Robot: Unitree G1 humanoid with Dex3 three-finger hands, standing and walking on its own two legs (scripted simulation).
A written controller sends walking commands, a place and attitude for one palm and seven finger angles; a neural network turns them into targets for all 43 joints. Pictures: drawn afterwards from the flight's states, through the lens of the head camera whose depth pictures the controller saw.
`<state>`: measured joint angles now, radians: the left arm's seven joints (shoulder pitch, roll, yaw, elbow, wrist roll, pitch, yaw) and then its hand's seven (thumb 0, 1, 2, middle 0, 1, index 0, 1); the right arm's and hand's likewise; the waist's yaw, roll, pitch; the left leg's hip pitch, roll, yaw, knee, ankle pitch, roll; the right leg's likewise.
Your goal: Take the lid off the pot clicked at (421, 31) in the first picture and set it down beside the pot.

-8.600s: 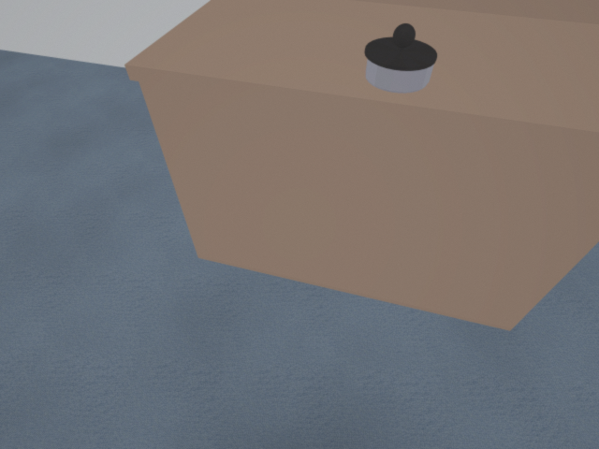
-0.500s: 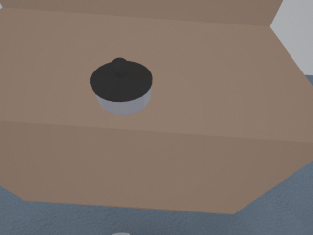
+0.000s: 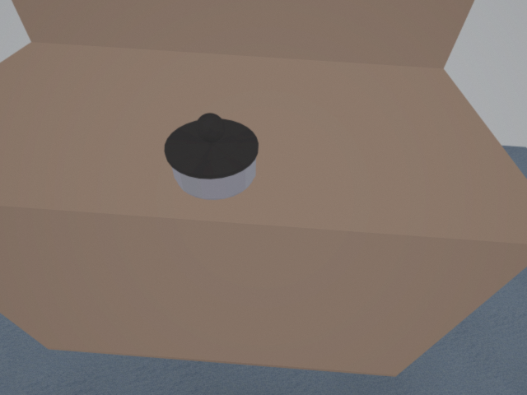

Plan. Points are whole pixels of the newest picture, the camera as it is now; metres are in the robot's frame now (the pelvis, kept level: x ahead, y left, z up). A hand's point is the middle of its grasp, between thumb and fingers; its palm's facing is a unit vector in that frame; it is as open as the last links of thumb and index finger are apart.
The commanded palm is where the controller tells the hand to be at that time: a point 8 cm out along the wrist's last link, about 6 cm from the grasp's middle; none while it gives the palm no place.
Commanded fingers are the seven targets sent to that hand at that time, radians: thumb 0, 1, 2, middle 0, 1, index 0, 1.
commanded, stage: look again from close up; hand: left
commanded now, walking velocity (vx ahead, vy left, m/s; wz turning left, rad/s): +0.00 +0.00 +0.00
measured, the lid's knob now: (210, 127) +0.48 +0.13 +0.17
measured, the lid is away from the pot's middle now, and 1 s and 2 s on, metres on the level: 0.00 0.00 0.00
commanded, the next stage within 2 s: lift the closed hand beside the body in 1.42 s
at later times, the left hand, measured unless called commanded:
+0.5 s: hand out of the picture +0.06 +0.22 -0.17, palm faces -0.01 -0.97 -0.25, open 7.3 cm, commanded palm none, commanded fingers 0.00 0.90 0.90 -0.20 -0.30 -0.20 -0.30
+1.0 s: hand out of the picture +0.06 +0.19 -0.18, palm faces -0.02 -0.98 -0.19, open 7.3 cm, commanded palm none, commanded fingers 0.00 0.90 0.90 -0.20 -0.30 -0.20 -0.30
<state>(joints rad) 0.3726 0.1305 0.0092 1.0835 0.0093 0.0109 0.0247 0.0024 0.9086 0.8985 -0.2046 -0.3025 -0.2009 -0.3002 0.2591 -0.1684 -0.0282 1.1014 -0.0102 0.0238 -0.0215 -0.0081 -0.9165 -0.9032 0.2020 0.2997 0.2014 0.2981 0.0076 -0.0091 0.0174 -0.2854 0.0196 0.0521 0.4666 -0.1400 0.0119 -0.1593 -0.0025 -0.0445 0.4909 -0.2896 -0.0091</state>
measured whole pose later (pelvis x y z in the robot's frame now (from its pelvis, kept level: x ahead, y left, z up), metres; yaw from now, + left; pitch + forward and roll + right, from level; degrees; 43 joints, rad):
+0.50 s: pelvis +0.02 +0.03 -0.01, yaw -2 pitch +0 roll +0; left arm 0.29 0.17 0.01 1.00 0.01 -0.01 0.05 0.00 0.91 0.90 -0.20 -0.30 -0.20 -0.30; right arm 0.31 -0.16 -0.02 1.05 -0.01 0.00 -0.01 0.03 -0.93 -0.90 0.20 0.30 0.20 0.30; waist -0.01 0.03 0.01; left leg -0.33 -0.02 0.10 0.54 -0.21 0.06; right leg -0.22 -0.04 0.01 0.56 -0.34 0.03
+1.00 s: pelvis +0.04 +0.02 +0.00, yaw -3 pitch +0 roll +0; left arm 0.29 0.17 0.00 1.03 0.01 -0.01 0.04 0.00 0.91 0.90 -0.20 -0.30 -0.20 -0.30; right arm 0.19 -0.16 -0.02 1.04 0.00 -0.01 -0.01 0.00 -0.91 -0.90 0.20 0.30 0.20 0.30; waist 0.01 -0.02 0.06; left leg -0.30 0.00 0.09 0.52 -0.23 0.04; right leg -0.17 -0.02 0.01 0.51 -0.34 0.02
